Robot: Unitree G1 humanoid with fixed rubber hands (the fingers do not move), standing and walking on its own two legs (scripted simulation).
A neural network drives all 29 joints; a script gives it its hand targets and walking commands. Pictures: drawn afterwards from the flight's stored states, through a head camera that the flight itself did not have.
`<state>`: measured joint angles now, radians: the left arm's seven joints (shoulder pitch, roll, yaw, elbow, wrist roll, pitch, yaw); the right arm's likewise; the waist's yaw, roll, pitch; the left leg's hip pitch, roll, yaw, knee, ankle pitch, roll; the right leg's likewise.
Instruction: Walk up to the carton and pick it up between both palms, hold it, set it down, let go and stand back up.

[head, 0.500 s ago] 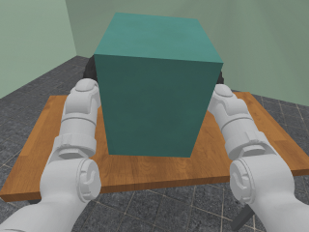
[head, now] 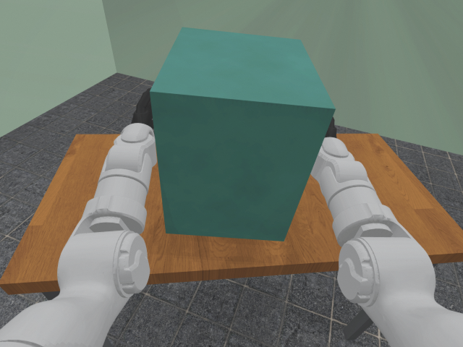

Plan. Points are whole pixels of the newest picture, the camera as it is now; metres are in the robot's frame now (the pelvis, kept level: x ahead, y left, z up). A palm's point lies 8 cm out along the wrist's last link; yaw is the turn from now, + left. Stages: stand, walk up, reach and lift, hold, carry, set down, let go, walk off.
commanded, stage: set down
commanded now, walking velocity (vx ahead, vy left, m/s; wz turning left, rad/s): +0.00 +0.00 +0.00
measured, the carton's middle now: (233, 135) +0.45 +0.02 +0.18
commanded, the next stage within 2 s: none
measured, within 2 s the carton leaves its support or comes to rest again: rests again in 1.68 s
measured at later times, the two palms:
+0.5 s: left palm (146, 142) +0.43 +0.18 +0.16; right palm (314, 156) +0.43 -0.14 +0.16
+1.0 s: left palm (151, 154) +0.44 +0.17 +0.13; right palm (311, 171) +0.43 -0.14 +0.12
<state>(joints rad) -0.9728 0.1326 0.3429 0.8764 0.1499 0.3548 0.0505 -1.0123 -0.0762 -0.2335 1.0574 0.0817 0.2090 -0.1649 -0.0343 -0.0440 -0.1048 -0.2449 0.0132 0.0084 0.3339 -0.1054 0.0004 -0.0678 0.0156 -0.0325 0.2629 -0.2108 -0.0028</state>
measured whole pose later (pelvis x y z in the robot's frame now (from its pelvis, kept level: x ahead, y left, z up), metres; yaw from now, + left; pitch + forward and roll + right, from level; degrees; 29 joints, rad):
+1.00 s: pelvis +0.01 +0.00 +0.00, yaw -2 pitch +8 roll -1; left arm -0.94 0.08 0.40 0.97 0.22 0.16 0.03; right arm -0.89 0.02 -0.51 0.99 -0.23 0.06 -0.08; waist 0.02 -0.04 -0.11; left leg -0.35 0.02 0.04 0.31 -0.09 0.00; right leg -0.21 0.01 -0.01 0.28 -0.21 0.00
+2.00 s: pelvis +0.00 +0.01 +0.00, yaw -2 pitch +9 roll -1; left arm -0.87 0.01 0.50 0.92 0.33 0.05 0.00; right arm -0.85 0.08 -0.68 0.93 -0.40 -0.06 0.01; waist 0.05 -0.06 -0.08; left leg -0.38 0.01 0.05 0.30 -0.07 0.01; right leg -0.24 0.01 0.00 0.28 -0.19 0.01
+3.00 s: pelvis -0.02 +0.02 -0.01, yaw -4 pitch +18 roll -3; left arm -1.07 0.30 0.00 1.00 -0.27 0.27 0.14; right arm -1.08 -0.33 -0.02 1.11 0.33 0.16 -0.08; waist 0.06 0.01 -0.23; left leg -0.68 0.05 0.05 0.48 -0.12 0.02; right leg -0.51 0.04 0.00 0.39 -0.19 0.02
